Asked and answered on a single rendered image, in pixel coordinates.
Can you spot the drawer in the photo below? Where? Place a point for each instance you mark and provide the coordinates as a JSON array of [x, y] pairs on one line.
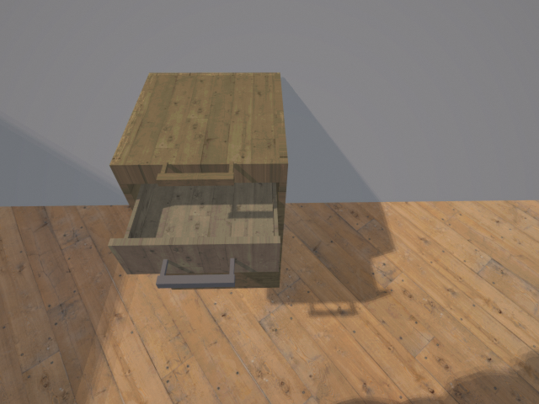
[[199, 228]]

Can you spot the handle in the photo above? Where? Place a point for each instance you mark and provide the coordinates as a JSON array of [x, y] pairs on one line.
[[195, 281], [195, 179]]

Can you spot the cabinet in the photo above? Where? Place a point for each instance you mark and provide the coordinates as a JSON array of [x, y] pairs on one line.
[[208, 122]]

